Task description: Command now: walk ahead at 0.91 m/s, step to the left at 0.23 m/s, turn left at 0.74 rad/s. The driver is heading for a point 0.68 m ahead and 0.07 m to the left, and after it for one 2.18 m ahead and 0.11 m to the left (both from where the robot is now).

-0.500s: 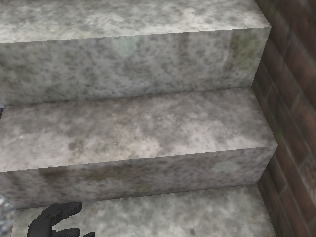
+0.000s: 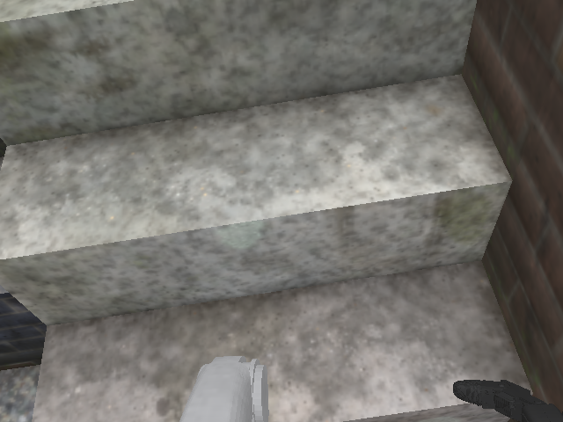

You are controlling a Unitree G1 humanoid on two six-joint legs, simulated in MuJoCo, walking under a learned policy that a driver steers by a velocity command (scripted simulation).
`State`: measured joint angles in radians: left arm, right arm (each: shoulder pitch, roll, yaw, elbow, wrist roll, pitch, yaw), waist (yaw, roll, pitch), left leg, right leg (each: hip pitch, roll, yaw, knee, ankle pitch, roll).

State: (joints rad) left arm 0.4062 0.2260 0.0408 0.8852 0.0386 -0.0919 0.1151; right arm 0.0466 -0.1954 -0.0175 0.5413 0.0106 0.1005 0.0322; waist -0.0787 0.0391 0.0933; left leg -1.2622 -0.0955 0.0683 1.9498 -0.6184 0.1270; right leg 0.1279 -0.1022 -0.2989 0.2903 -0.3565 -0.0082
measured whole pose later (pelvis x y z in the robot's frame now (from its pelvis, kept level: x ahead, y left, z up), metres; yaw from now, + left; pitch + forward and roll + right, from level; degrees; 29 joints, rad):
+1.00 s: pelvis +0.22 +0.01 +0.30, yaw +18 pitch -1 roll -3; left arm 0.13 0.14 0.03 0.79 0.00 0.07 0.15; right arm 0.30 -0.19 -0.01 0.79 -0.03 0.08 0.03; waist -0.01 0.05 -0.04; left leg -0.18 0.05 0.00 0.46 0.12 0.11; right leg -0.83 0.06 0.05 1.29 -0.46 -0.01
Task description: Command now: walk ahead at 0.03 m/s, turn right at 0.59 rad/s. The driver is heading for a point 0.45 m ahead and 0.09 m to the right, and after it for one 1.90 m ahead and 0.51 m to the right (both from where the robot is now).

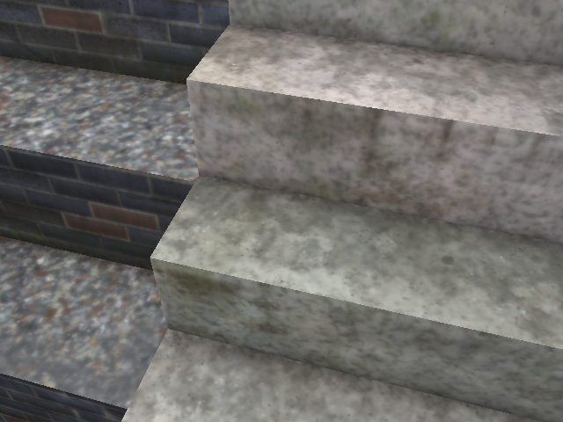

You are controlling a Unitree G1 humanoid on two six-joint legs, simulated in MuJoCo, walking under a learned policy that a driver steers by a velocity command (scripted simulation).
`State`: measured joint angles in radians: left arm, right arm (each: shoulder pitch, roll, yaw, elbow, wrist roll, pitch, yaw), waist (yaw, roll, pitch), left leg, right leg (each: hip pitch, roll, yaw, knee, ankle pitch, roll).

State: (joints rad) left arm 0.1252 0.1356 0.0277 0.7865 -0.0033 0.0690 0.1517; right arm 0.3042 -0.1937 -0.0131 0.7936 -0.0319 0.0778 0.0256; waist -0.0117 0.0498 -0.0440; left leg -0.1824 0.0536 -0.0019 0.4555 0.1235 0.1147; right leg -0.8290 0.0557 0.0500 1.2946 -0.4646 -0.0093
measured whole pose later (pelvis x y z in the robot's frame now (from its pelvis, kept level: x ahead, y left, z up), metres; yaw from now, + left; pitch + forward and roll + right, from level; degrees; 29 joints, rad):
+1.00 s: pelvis +0.05 +0.09 -0.07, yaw -19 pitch +2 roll +2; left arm 0.33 0.35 0.08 0.87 -0.01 -0.08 0.08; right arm 0.15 -0.15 -0.03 0.52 0.02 0.08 0.02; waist -0.09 -0.14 -0.03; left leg -1.10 -0.01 0.02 1.72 -0.63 0.20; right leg 0.09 -0.33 -0.38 0.12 -0.08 0.02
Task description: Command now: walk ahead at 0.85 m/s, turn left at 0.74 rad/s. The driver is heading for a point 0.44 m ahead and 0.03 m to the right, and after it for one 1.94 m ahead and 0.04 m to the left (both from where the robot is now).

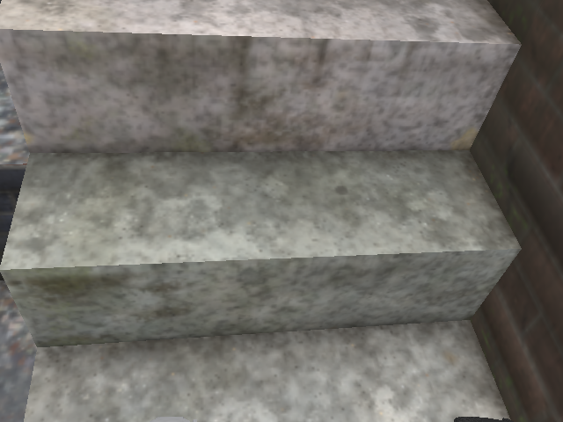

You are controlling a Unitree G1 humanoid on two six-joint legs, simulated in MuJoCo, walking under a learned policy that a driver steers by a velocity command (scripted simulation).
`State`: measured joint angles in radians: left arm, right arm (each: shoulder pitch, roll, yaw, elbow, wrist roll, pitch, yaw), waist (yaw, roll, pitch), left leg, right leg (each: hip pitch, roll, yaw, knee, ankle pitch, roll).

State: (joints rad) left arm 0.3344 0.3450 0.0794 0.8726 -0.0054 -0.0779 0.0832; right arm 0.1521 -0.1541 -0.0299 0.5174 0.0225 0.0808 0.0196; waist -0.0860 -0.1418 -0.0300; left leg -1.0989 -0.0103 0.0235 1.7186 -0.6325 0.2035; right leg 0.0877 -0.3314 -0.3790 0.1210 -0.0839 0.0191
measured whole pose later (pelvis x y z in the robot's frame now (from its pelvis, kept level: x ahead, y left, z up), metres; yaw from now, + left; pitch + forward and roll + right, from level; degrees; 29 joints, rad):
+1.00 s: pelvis -0.06 -0.01 -0.05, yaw -17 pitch +0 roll +2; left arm 0.71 0.05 0.02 1.03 0.11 -0.05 0.17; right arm 0.02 0.00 0.07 0.50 -0.07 0.12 0.04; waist 0.20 0.02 -0.08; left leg -1.09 -0.03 -0.01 2.61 -0.35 -0.04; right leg -0.11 0.03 -0.18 0.69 -0.60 -0.11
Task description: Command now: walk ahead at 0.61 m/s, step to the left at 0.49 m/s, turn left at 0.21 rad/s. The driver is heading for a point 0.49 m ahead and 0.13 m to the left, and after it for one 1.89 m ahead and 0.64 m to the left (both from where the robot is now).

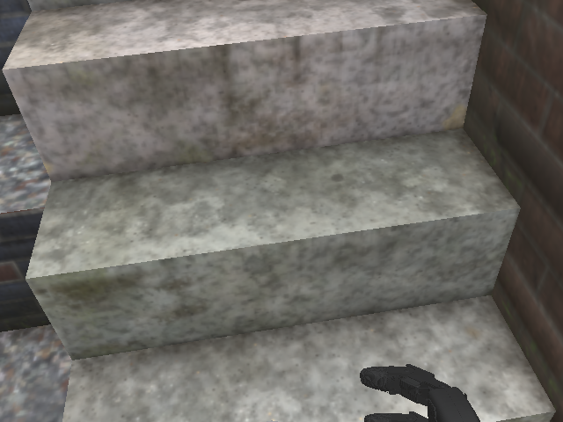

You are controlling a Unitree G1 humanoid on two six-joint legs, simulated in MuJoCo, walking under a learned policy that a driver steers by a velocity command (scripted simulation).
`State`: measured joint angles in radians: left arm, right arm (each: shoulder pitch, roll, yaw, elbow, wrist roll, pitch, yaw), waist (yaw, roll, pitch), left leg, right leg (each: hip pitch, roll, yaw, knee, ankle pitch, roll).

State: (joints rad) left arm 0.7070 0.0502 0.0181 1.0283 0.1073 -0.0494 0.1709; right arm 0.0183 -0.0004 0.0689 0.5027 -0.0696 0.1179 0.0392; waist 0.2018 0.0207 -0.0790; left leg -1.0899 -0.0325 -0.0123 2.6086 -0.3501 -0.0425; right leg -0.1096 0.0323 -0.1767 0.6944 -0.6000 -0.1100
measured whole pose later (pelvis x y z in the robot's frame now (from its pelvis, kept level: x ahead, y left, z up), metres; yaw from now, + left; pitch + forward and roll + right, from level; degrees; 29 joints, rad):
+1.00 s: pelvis +0.25 +0.01 +0.22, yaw +39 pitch -1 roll +2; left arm 0.50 0.26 0.06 0.85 0.04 -0.02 0.07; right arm 0.09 -0.26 -0.08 0.62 -0.02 0.15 0.07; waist -0.01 0.14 0.01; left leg -0.93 0.06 -0.06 1.77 -0.31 0.01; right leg 0.07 -0.31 -0.30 0.53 -0.50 0.22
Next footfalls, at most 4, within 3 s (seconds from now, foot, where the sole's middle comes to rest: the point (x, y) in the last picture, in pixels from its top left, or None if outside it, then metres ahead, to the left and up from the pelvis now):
0.24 left None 0.19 0.09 -0.52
0.66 right None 0.27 -0.23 -0.53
1.10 left None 0.16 0.25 -0.53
1.44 right None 0.21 -0.04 -0.51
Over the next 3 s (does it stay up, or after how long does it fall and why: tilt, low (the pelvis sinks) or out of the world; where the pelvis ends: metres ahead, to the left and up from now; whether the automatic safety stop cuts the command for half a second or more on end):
stays up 0.22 0.20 0.25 its command is cut before an obstacle from the start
